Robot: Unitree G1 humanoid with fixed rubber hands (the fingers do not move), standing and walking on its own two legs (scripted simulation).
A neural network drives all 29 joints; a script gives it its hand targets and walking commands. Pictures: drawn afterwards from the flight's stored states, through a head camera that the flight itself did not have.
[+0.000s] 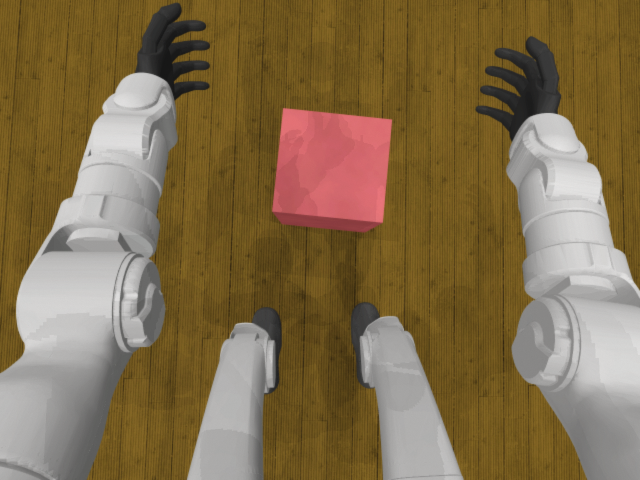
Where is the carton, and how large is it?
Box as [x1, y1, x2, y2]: [272, 108, 391, 232]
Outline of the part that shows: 283,108 272,211 278,219 284,224 364,232 382,222 391,119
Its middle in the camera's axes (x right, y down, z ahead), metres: +0.02 -0.13 +0.86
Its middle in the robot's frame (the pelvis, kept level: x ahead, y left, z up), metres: +0.53 -0.04 -0.53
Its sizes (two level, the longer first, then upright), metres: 0.210 0.200 0.250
